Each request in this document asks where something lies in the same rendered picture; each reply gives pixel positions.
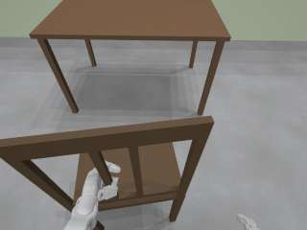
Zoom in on right robot hand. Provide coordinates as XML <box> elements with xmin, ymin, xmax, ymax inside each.
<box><xmin>237</xmin><ymin>214</ymin><xmax>260</xmax><ymax>230</ymax></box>

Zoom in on chair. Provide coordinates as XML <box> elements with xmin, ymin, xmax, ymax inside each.
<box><xmin>0</xmin><ymin>115</ymin><xmax>215</xmax><ymax>230</ymax></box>

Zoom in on left robot hand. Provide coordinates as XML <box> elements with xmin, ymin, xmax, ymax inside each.
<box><xmin>82</xmin><ymin>160</ymin><xmax>121</xmax><ymax>201</ymax></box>

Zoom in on table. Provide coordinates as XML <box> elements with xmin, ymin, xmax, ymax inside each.
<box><xmin>29</xmin><ymin>0</ymin><xmax>231</xmax><ymax>116</ymax></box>

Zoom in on left robot forearm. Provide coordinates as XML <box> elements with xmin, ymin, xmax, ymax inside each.
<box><xmin>63</xmin><ymin>195</ymin><xmax>99</xmax><ymax>230</ymax></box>

